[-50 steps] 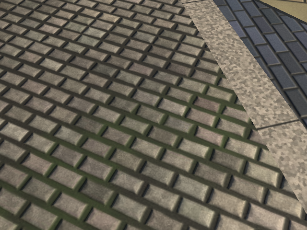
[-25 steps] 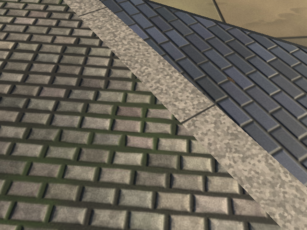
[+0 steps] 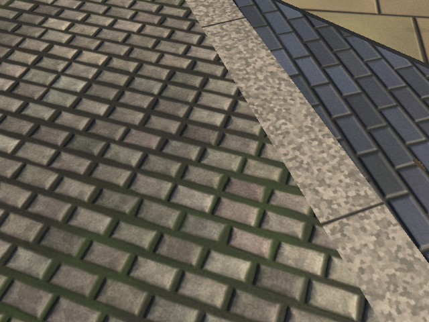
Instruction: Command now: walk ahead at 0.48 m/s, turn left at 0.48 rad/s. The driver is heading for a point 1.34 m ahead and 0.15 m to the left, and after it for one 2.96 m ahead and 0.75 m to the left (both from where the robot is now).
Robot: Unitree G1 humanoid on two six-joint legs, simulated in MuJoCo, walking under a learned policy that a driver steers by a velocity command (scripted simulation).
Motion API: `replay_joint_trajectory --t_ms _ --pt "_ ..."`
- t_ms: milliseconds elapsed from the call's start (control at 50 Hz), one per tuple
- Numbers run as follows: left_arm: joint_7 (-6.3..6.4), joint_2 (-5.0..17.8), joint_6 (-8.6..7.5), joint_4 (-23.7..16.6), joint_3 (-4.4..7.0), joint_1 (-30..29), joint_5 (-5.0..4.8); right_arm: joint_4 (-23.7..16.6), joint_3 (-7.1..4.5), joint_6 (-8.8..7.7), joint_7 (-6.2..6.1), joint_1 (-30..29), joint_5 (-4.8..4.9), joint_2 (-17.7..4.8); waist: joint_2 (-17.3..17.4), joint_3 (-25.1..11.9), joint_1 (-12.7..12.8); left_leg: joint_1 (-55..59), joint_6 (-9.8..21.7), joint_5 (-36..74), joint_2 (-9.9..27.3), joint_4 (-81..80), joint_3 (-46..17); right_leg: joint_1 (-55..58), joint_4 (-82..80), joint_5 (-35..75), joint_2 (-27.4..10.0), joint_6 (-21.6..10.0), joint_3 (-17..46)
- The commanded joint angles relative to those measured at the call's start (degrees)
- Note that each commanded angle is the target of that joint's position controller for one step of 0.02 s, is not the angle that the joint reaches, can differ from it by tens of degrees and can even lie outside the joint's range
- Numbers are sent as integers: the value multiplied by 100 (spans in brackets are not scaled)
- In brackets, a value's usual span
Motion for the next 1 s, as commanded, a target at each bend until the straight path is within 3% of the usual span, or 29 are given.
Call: replay_joint_trajectory --t_ms 20,80,100,120,140,160,180,200,220,240,280,340,460,560,600,620,640,660,680,700,720,740,760,800,860,940,1000 --pt "76 808 -58 -186 132 32 -4 -610 82 -74 45 -725 -15 -46 -587 436 -16 267 202 -7 -190 -826 419 -347 -41 4506 -1656 -290 146" --pt "160 1090 36 -159 193 -19 22 -501 -2 -52 -37 -126 -35 -280 -795 -128 -368 1207 615 -775 -709 -986 695 107 1300 6928 -1766 -219 -85" --pt "164 1190 95 -191 223 -71 46 -375 -68 -71 -64 363 -40 -417 -825 -448 -585 1793 779 -1033 -851 -1110 640 34 2146 7014 -1814 -268 -80" --pt "139 1244 138 -238 241 -112 46 -161 -171 -119 -108 1060 -69 -602 -729 -846 -883 2774 961 -1070 -970 -1499 473 -387 3297 6246 -1778 -269 -73" --pt "86 1177 131 -365 230 -157 38 8 -343 -130 -206 1774 -125 -1029 -219 -1256 -1207 3990 1260 -1592 -325 -1958 -514 -1455 5032 4378 -1503 -137 -163" --pt "-48 537 73 -788 134 15 -58 -172 -513 -53 -264 1406 -44 -1629 1356 -1742 -642 5707 2220 -1575 1420 -2457 -3890 -4113 7390 -991 -128 269 227" --pt "-68 1027 -21 -997 203 -656 -16 -190 -517 -5 -265 1507 121 -1587 248 -1813 -930 5634 2347 -1331 1527 -3035 -4469 -4818 7725 -801 -159 195 1463" --pt "-92 930 -103 -1111 167 -918 -63 -156 -457 -18 -326 1187 144 -1349 -70 -1034 -734 4957 2157 -1072 1480 -3169 -3675 -5021 7338 -270 -535 142 1607" --pt "-81 917 -146 -1058 159 -802 -74 -121 -378 -51 -347 986 139 -1017 -472 -417 -423 4030 1873 -420 1259 -3301 -3143 -4708 6661 -20 -756 141 1538" --pt "-69 880 -80 -1063 165 -831 7 -123 -324 -115 -372 785 132 -853 -569 -189 -209 3488 1654 106 922 -3328 -2696 -4382 6215 -14 -901 192 1587" --pt "-95 785 159 -1019 141 -593 172 -162 -255 -238 -379 628 160 -726 -445 -233 32 2933 1527 768 557 -3428 -2162 -3829 5764 4 -944 354 1544" --pt "-146 689 321 -1206 120 -912 184 -98 -300 -347 -345 870 177 -936 -264 -179 16 2665 1435 965 270 -3544 -1874 -3945 5064 400 -949 547 1347" --pt "-184 721 329 -1714 92 -2281 124 -7 -322 -314 -361 1617 175 -968 73 -68 -530 3331 1064 913 124 -3421 -2058 -4599 3493 1615 -785 645 1315" --pt "-242 706 217 -1976 24 -2884 73 66 -278 -321 -441 1987 96 -913 202 -48 -760 3961 954 1719 311 -3097 -2139 -4371 2507 1734 -523 415 1196" --pt "-243 782 173 -1894 47 -2533 66 68 -262 -364 -483 1826 75 -963 288 -70 -541 3990 771 2094 469 -3027 -2058 -3679 2070 1568 -446 168 1169" --pt "-213 904 156 -1771 102 -2158 54 57 -269 -394 -487 1701 63 -1036 338 -166 -361 3990 652 2785 474 -2763 -1951 -3137 1946 1311 -312 33 1116" --pt "-162 1047 128 -1569 176 -1550 38 74 -278 -413 -477 1636 42 -1103 301 -443 -90 4066 563 3565 381 -2091 -1779 -2470 1815 1063 -129 -106 1038" --pt "-98 1161 80 -1317 240 -727 49 88 -266 -425 -450 1578 38 -1094 110 -870 320 3882 460 3593 122 -1033 -1461 -1504 1516 1162 -146 -272 1035" --pt "-22 1480 43 -1196 317 184 149 -52 -173 -442 -435 1651 43 -784 -370 -1558 614 3033 367 1967 -149 569 -1211 -242 1498 416 -1241 -562 2306" --pt "-46 2087 99 -1055 495 333 183 -61 -96 -427 -382 2547 207 -305 -1978 -2038 139 1126 41 -2340 -1271 2457 -682 1027 847 315 -2615 -1531 5356" --pt "-141 1538 178 -1080 411 -107 -31 -1 -114 -420 -411 2209 -30 -739 -980 -1402 37 364 149 -2436 -868 2784 -1007 529 372 -504 -2386 -1465 5911" --pt "-178 1194 187 -1199 341 -670 -89 -141 -131 -434 -377 1551 -49 -813 -509 -594 -56 251 131 -1820 -535 2628 -908 -278 357 -336 -2133 -1351 4858" --pt "-208 988 166 -1192 289 -847 -45 -265 -96 -466 -350 1139 -54 -768 -251 -359 -71 347 98 -1508 -361 2339 -825 -759 309 483 -1821 -1233 4223" --pt "-190 864 110 -1000 242 -707 -67 -363 -50 -387 -299 1048 -125 -644 -539 -262 -255 653 -41 -1393 -145 1816 -731 -1215 232 1645 -1338 -1044 3472" --pt "-166 999 41 -808 299 -340 -132 -447 21 -287 -262 930 -140 -503 -648 -362 -289 682 -280 -1433 -111 1378 -551 -1329 151 2459 -1166 -1160 3149" --pt "-122 1062 98 -702 350 40 -138 -814 99 -243 -258 -116 -111 -426 -615 -58 -55 241 -540 -802 -16 346 -387 -1519 -102 2118 -1015 -1137 3071" --pt "-109 1100 127 -645 391 335 -131 -1022 164 -264 -235 -750 -66 -347 -637 -78 171 304 -595 -201 -112 -441 -362 -1378 42 2290 -909 -973 3057"
Next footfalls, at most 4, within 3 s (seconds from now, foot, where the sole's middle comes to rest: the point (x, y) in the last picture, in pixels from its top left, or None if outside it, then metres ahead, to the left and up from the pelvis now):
0.14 left None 0.23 0.08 -0.77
0.68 right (235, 285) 0.58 0.00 -0.77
1.20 left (167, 224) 0.79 0.24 -0.77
1.72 right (237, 170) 1.03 -0.01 -0.77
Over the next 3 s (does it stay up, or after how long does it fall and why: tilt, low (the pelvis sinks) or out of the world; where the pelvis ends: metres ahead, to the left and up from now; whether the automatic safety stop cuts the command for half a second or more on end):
stays up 1.58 0.12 0.01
